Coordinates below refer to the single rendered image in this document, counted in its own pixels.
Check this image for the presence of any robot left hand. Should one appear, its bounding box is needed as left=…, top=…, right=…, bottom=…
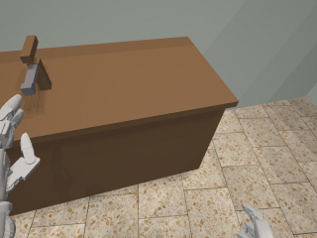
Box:
left=0, top=94, right=41, bottom=202

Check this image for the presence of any robot right hand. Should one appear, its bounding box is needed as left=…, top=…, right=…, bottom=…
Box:
left=237, top=203, right=274, bottom=238

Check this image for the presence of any tap lever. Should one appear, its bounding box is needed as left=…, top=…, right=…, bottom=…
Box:
left=20, top=64, right=40, bottom=96

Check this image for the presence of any counter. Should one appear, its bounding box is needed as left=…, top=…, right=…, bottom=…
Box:
left=0, top=35, right=239, bottom=216

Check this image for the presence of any left robot forearm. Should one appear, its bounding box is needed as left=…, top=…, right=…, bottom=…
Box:
left=0, top=201, right=16, bottom=238

